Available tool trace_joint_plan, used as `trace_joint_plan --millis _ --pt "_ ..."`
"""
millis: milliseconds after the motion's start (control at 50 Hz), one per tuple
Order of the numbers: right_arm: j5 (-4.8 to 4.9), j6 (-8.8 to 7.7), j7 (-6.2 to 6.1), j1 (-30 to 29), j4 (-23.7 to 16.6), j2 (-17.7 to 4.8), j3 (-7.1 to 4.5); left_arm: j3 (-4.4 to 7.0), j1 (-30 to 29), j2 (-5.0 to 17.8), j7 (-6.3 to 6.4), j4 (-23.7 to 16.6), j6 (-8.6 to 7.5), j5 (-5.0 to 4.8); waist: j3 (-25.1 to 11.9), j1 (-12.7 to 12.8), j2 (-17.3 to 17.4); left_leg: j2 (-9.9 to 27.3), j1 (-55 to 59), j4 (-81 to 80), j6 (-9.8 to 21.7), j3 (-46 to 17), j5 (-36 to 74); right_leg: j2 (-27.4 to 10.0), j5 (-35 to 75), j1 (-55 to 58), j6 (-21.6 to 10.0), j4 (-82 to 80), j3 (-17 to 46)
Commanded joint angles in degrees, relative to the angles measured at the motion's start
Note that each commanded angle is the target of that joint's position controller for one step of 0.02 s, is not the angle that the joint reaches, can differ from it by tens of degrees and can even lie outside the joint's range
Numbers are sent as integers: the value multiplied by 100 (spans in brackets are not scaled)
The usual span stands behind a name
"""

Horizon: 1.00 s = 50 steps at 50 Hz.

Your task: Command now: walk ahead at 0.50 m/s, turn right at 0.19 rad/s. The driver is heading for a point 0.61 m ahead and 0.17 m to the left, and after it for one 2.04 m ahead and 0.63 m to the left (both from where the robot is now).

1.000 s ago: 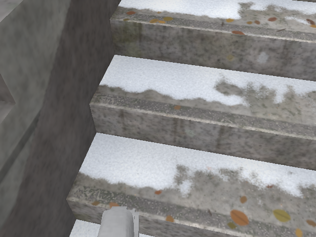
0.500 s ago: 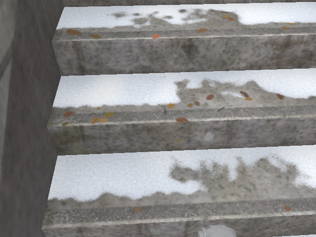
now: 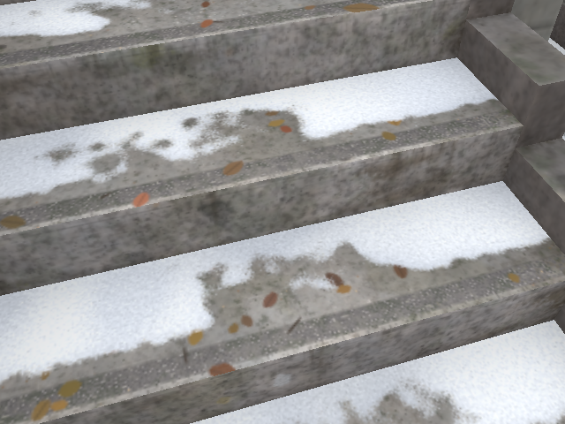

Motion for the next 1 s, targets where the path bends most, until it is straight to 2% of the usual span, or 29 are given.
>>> trace_joint_plan --millis 20,60,80,100,120,140,200,260,300,320,340,360,380,440,500,580,640,680,720,760,780,820,840,860,880,900,940,980,1000 --pt "83 191 39 569 12 190 162 -119 -740 -26 60 -380 -277 214 393 -600 -943 96 -1423 1774 176 347 -747 -1416 828 438 -1016 -2811 1879" --pt "153 170 -4 2 -200 333 295 -209 96 -64 117 30 -238 454 696 -318 -540 -25 -3032 2612 450 -42 -1140 -1767 1058 1573 -1035 -2839 1920" --pt "356 127 -527 -847 -964 1009 310 -23 127 98 218 -40 -431 -225 901 -270 -314 -10 -2201 1584 -114 614 -1701 -1769 52 1021 -699 -3277 1517" --pt "339 133 -706 -1489 -1261 933 379 -109 138 10 298 65 -506 -345 1249 -201 68 49 -1963 771 -236 769 -1694 -1566 -182 595 -483 -3529 1246" --pt "304 250 -363 -958 -1009 132 342 -300 280 28 88 -35 -409 630 300 -241 -351 445 -2147 -238 66 507 -57 -1585 362 1412 -723 -3250 1154" --pt "241 334 -212 -1006 -1103 130 326 -269 493 135 23 -74 -378 718 410 -187 -851 517 -2269 -334 5 886 108 -1573 673 1574 -796 -3503 814" --pt "96 571 39 -1269 -1266 287 384 -313 36 320 -52 -544 -321 281 675 -209 -709 638 -163 -2005 -45 1625 -550 -1960 2495 808 -1023 -4560 272" --pt "101 669 251 -982 -1522 180 293 -37 41 1412 -102 -459 -434 -67 25 -692 -1287 -132 1182 -3660 -328 2274 -1652 -2324 8542 2134 -1267 -3741 -214" --pt "120 504 196 -582 -1380 155 230 152 258 1440 -123 -380 -391 -2 -182 -499 -1442 -594 1125 -5469 -332 2574 -2647 -2404 10061 4124 -1312 -2664 -398" --pt "141 393 94 422 -946 -227 43 178 494 1168 -169 -378 -368 277 -742 -430 -1188 -713 2360 -5532 -23 1782 -1325 -2061 10247 3717 -1072 -1513 -573" --pt "226 348 -9 1401 -546 -432 5 73 1030 593 -233 -385 -303 522 -1792 -471 -320 -222 4928 -6312 745 -272 -712 -1668 8570 1699 -769 -248 11" --pt "37 354 -119 2891 28 -687 -104 41 257 288 -333 -601 -151 464 -1579 -1192 1021 577 6319 -8508 1250 -2771 -2008 -511 2441 -781 -343 1500 345" --pt "-168 220 -173 3161 56 -657 -165 179 -658 472 -290 -832 -106 59 -570 -1391 1153 731 5848 -9299 833 -3796 -3678 -241 2255 -2278 -380 3899 1364" --pt "28 3 -168 1877 537 199 -6 31 -1633 86 114 -1356 -235 42 117 -469 -413 739 4230 -8796 845 -2573 -2587 -414 2357 -3404 -596 6177 1480" --pt "-48 43 -73 1171 806 676 255 -93 -1528 68 210 -1603 -99 68 -14 299 -574 461 3534 -9001 425 -1246 -1171 -810 2123 -3924 -841 6853 994" --pt "-258 -138 -98 2000 977 421 200 -146 -2129 67 243 -1722 -166 -182 276 -114 316 173 3137 -9349 383 -654 -857 -949 1179 -4271 -634 7854 167" --pt "-508 -52 -96 3232 1624 582 256 -348 -3240 -120 221 -2255 -201 -5 556 -522 -90 513 4575 -9241 350 -1223 -1878 -1098 509 -6145 -1015 7532 517" --pt "-479 -170 1 3313 1584 497 237 -366 -3829 -54 318 -2542 -85 -36 393 -633 -160 457 4105 -9612 450 -1390 -1636 -1316 1483 -5198 -664 5697 137" --pt "-124 -161 119 2977 1265 537 267 -440 -4950 -339 304 -2963 205 69 669 -702 92 747 2566 -10746 709 -1485 -1060 -1355 788 -3410 -200 4419 -507" --pt "186 -334 147 2325 732 262 246 -395 -4114 -461 183 -2838 334 -1 223 -150 476 880 2509 -10333 633 -856 2952 -845 728 -1368 -34 3815 -1102" --pt "302 -440 147 2390 605 -268 75 -275 -4464 -54 118 -3063 356 -70 -65 -75 606 898 3049 -10172 593 -965 6037 -382 471 -683 42 2780 -1246" --pt "422 -459 146 2227 521 -746 -253 24 -3323 507 295 -2852 183 -148 -445 277 977 849 4856 -8954 -36 -798 8051 -124 633 17 -100 688 -850" --pt "191 -470 50 2538 473 -74 -182 105 -1839 610 378 -2508 127 -145 -2386 429 -250 482 4148 -6949 -531 -573 6488 -1179 4071 2684 -1028 833 685" --pt "14 -425 98 2903 288 562 -74 159 -755 879 447 -2279 116 0 -3342 574 -2066 -591 1804 -5371 -855 -654 308 -2779 3949 4640 -2463 -1061 4096" --pt "342 -249 165 1917 369 136 -281 221 -355 949 470 -2208 108 266 -2003 1078 -2003 -690 972 -2009 -840 -935 -1174 -3109 1460 3172 -2309 -2168 5548" --pt "404 -230 137 1577 313 142 -346 322 -870 1118 521 -1951 -127 104 -528 779 -946 -404 214 -1154 -727 -758 -687 -2819 75 2062 -1735 -2342 4703" --pt "177 -138 -123 1285 269 266 -300 125 -1892 37 497 -1648 -308 -210 -292 92 309 14 270 -909 -503 -201 -1122 -2889 1012 1004 -1383 -2043 2655" --pt "88 38 -187 867 15 702 -113 -120 -2450 -928 567 -1549 -285 -309 -363 -481 -219 390 491 -1437 -300 -70 -1711 -2388 1760 584 -894 -2412 1346" --pt "152 100 -162 703 -69 784 -68 -91 -2622 -914 678 -1613 -273 -222 -354 -480 -335 296 446 -1431 -314 5 -1877 -2090 1919 528 -748 -2482 829"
